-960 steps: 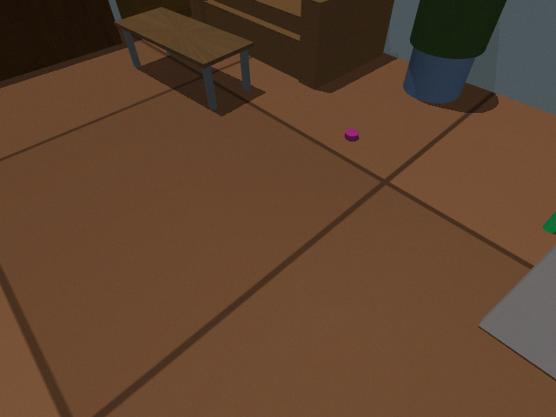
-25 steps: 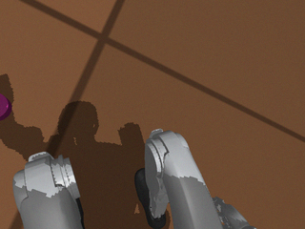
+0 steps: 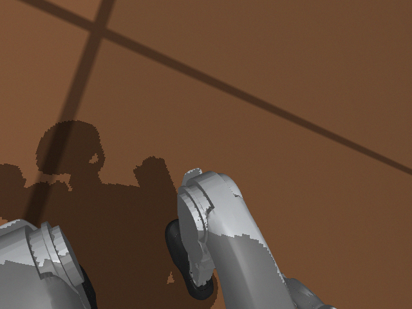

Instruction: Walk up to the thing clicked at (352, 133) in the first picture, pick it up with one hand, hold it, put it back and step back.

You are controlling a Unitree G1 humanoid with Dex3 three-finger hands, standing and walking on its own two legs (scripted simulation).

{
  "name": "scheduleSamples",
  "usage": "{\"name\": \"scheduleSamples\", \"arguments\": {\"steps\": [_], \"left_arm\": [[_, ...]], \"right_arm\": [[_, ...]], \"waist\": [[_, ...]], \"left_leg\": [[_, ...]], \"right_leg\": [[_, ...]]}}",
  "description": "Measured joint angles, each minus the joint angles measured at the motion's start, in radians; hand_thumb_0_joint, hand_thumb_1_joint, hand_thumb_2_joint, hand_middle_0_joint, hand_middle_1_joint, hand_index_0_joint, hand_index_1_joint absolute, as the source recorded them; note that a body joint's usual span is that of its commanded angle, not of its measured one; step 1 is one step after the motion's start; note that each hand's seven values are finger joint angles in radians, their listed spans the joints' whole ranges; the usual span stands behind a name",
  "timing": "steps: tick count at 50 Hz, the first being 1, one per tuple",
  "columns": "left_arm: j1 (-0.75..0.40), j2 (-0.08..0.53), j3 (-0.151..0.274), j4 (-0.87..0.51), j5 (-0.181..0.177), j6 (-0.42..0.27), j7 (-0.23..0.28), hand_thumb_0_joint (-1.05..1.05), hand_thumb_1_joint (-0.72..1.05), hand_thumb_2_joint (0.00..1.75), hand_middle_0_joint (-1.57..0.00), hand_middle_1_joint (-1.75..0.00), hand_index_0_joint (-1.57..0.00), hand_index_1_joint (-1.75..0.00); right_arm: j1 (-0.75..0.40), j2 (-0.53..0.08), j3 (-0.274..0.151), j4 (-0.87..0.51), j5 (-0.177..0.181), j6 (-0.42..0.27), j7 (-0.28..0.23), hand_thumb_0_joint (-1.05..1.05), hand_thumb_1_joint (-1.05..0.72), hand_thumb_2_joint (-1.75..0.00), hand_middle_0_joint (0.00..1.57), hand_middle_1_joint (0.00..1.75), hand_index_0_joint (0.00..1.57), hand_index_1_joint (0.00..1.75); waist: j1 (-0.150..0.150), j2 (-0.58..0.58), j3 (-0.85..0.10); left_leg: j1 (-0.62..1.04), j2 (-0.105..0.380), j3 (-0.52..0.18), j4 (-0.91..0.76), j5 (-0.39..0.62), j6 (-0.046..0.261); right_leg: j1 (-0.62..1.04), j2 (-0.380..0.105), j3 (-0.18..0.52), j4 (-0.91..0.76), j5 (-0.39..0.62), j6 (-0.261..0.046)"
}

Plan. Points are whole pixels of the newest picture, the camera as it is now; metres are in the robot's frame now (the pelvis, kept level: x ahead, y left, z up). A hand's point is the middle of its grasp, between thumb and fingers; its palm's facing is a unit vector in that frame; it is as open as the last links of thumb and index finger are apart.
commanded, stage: rest palm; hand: left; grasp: from above
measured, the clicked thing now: out of the picture +0.44 +0.36 -0.28
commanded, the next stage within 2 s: close in 0.76 s
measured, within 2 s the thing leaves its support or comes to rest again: neither
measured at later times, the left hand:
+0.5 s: hand out of the picture +0.42 +0.35 -0.25, palm faces -0.42 -0.18 -0.89, open 14.0 cm
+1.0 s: hand out of the picture +0.42 +0.35 -0.26, palm faces -0.42 -0.19 -0.89, open 13.5 cm
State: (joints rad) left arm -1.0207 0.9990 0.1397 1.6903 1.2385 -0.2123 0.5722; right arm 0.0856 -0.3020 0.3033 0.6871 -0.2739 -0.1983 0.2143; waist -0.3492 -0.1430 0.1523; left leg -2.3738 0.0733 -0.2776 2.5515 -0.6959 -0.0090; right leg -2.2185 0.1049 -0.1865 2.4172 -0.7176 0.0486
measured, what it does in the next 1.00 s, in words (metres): stands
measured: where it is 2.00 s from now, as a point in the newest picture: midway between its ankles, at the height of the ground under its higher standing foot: (144, 295)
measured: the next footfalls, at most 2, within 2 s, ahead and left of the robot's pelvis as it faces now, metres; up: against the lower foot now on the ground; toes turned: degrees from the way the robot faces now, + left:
none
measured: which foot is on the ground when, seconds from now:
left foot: down 0.00-1.00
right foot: down 0.00-1.00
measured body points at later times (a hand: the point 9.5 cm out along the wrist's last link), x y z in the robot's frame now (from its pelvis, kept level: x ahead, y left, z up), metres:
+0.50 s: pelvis +0.00 +0.00 +0.00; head +0.27 +0.15 +0.33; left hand +0.44 +0.35 -0.20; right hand +0.08 -0.24 -0.06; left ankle +0.06 +0.14 -0.27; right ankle +0.10 -0.11 -0.27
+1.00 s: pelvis +0.00 +0.00 +0.00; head +0.27 +0.15 +0.33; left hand +0.44 +0.36 -0.21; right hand +0.08 -0.24 -0.06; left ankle +0.06 +0.14 -0.27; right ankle +0.10 -0.11 -0.27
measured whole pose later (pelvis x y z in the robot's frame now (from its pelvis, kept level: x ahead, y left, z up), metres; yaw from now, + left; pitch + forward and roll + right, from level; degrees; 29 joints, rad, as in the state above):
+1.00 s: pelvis +0.00 +0.00 +0.00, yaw -2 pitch +25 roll -15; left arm -1.02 1.06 0.11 1.72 1.23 -0.22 0.62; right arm 0.04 -0.33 0.36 0.66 -0.30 -0.25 0.25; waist -0.35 -0.19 0.19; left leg -2.35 0.07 -0.32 2.57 -0.71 -0.01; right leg -2.18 0.12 -0.22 2.40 -0.71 0.06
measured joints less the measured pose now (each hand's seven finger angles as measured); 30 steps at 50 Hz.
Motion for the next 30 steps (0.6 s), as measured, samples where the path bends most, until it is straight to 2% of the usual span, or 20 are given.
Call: {"name": "scheduleSamples", "arguments": {"steps": [9, 15, 30], "left_arm": [[0.011, 0.018, 0.005, 0.012, 0.012, -0.025, 0.014, 0.0, -0.51, 0.95, -0.08, -1.01, -0.08, -1.01], [0.006, 0.025, -0.008, 0.02, 0.02, -0.031, 0.031, 0.0, -0.51, 0.96, -0.08, -1.01, -0.08, -1.01], [-0.008, 0.046, -0.017, 0.051, 0.021, -0.016, 0.059, 0.0, -0.49, 0.94, -0.08, -1.03, -0.09, -1.02]], "right_arm": [[-0.027, -0.008, 0.008, -0.014, -0.01, -0.01, 0.017, 0.0, -0.9, -0.89, 0.2, 0.3, 0.2, 0.3], [-0.042, -0.019, 0.009, -0.018, -0.014, -0.017, 0.022, 0.0, -0.91, -0.9, 0.2, 0.3, 0.2, 0.3], [-0.049, -0.028, 0.033, -0.023, -0.023, -0.033, 0.03, 0.0, -0.91, -0.9, 0.2, 0.3, 0.2, 0.3]], "waist": [[0.004, -0.014, 0.007], [0.009, -0.021, 0.011], [-0.005, -0.038, 0.029]], "left_leg": [[0.012, -0.004, -0.016, 0.008, -0.012, -0.005], [0.013, -0.004, -0.022, 0.01, -0.012, -0.003], [0.017, -0.002, -0.032, 0.014, -0.009, 0.001]], "right_leg": [[0.018, 0.001, -0.013, -0.001, -0.009, -0.001], [0.022, 0.003, -0.017, -0.005, -0.007, 0.001], [0.029, 0.009, -0.024, -0.012, 0.003, 0.007]]}}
